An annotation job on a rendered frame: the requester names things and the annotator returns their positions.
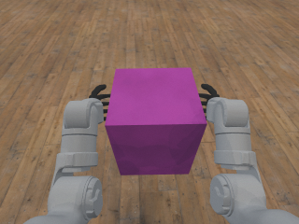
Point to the robot left hand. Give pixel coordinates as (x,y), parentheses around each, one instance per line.
(100,96)

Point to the robot right forearm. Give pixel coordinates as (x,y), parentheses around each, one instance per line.
(232,136)

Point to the left robot upper arm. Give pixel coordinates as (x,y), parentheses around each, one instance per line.
(73,200)

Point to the robot left forearm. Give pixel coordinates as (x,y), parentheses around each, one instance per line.
(78,145)

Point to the robot right hand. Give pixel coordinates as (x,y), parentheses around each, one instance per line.
(207,96)

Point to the right robot upper arm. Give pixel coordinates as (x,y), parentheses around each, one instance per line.
(241,200)

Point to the carton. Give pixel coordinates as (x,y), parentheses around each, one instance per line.
(155,120)

